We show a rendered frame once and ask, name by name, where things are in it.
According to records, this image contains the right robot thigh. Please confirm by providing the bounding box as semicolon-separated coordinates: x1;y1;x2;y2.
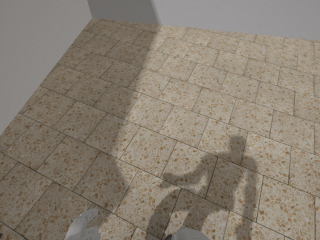
171;228;210;240

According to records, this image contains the left robot hand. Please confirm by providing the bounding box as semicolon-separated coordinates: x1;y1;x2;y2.
65;208;101;240

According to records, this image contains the robot right shin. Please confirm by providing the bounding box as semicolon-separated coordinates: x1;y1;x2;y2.
176;226;188;232

